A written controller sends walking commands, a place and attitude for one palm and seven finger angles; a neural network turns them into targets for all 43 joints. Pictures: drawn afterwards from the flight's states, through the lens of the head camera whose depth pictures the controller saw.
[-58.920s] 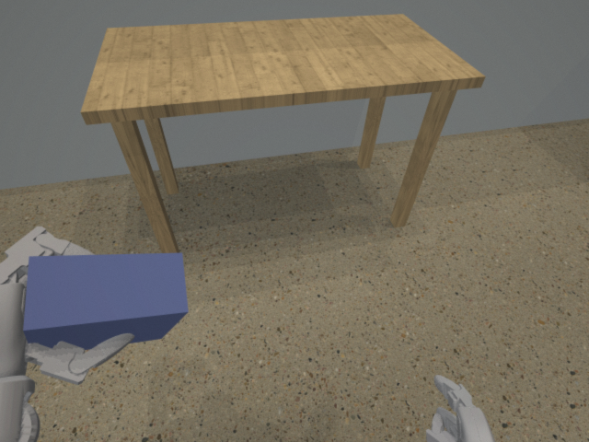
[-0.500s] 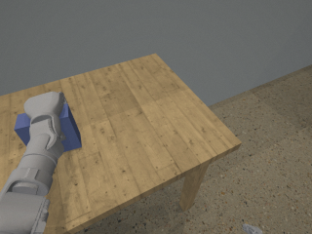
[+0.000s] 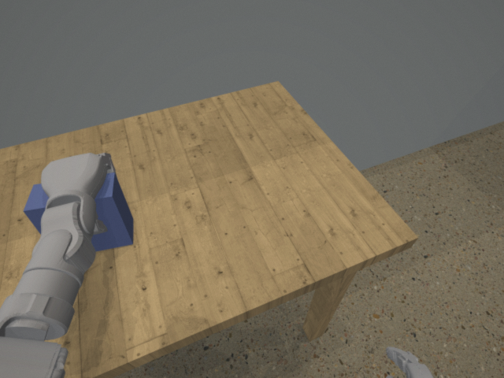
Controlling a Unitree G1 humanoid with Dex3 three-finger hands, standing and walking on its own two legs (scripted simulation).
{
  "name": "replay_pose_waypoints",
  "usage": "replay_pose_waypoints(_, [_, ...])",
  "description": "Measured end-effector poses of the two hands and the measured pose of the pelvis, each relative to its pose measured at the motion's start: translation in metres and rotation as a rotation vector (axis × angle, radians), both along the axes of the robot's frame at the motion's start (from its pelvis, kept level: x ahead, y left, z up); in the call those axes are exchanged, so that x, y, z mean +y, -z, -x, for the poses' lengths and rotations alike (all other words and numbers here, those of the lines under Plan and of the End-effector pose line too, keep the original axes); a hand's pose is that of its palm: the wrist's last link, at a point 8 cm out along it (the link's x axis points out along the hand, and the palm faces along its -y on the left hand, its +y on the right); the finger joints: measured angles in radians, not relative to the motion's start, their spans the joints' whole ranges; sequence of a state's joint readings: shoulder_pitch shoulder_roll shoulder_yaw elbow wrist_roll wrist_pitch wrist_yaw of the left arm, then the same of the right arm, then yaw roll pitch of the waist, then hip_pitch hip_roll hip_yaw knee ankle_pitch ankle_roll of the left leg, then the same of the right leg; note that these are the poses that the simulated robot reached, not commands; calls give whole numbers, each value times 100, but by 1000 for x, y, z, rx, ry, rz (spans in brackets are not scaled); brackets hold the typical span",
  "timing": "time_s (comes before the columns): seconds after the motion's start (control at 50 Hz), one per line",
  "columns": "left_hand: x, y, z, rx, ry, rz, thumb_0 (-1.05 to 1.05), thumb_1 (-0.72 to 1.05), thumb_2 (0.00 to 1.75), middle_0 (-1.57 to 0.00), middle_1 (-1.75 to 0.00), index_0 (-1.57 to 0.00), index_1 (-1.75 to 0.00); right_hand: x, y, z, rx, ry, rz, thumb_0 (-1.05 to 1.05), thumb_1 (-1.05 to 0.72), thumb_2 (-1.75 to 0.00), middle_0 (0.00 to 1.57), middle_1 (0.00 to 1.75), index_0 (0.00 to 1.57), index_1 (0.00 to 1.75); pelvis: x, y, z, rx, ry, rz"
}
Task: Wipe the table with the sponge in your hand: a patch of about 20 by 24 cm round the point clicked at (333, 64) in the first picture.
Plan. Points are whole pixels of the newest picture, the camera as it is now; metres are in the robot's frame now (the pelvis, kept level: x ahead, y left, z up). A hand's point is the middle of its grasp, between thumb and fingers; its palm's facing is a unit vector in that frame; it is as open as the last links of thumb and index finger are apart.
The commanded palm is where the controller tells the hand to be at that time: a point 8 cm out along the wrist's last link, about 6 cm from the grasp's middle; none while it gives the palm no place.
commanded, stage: wipe back along the first lane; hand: left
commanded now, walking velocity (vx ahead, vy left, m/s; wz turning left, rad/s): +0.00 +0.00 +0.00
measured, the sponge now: (90, 224) +0.35 +0.33 +0.02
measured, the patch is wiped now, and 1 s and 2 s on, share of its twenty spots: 1.00 1.00 1.00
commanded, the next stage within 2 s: lift the sponge slowly off the table in 1.42 s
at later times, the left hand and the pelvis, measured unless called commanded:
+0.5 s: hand (99, 221) +0.32 +0.28 +0.08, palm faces +0.03 -0.07 -1.00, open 10.3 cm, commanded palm +0.28 +0.27 +0.11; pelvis -0.01 +0.00 +0.00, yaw -1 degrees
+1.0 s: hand (105, 243) +0.28 +0.26 +0.08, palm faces +0.03 -0.08 -1.00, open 10.3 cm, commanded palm +0.24 +0.25 +0.12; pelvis -0.01 -0.02 +0.00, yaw -1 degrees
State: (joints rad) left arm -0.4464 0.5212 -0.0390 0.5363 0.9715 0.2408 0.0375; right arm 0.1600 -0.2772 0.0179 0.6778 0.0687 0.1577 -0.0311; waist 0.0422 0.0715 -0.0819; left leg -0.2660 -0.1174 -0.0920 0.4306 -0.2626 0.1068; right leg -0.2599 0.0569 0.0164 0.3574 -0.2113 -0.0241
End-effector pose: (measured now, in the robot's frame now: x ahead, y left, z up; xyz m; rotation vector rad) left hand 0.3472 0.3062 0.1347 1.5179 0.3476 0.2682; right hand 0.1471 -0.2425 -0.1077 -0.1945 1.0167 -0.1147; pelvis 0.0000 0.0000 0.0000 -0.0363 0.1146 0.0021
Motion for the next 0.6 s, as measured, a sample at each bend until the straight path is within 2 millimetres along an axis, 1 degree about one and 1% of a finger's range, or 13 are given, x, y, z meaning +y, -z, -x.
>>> replay_pose_waypoints(0.12, [-3,3,9,-20,-26,16,1,-53,105,-67,-139,-72,-136,2,1,5,8,1,-6,0,-91,-90,20,30,20,30,1,0,3,-10,0,-1])
replay_pose_waypoints(0.24, [-7,3,13,-20,-36,10,0,-52,105,-66,-140,-71,-136,3,-4,2,-23,-4,-5,1,-91,-90,20,30,20,30,1,0,6,-21,4,-2])
replay_pose_waypoints(0.34, [-16,3,21,-30,-24,14,0,-52,105,-66,-140,-71,-137,4,-8,-6,-65,-13,-17,1,-91,-90,20,30,20,30,1,1,6,-29,5,-2])
replay_pose_waypoints(0.46, [-28,3,41,-66,-6,23,0,-51,105,-65,-141,-70,-138,9,-12,-20,-110,-38,-44,1,-91,-90,20,30,20,30,0,1,6,-43,9,-4])
replay_pose_waypoints(0.6, [-34,4,59,-85,-42,27,0,-51,105,-64,-141,-70,-138,14,-20,-37,-158,-70,-60,1,-91,-90,20,30,20,30,-7,0,8,-64,12,-8])
